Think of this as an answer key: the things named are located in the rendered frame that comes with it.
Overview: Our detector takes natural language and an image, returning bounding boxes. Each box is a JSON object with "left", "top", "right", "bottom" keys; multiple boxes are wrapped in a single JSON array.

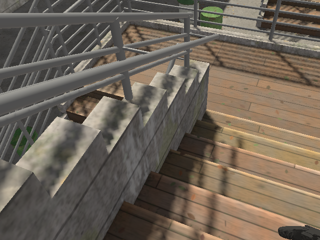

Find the robot right hand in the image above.
[{"left": 278, "top": 225, "right": 320, "bottom": 240}]

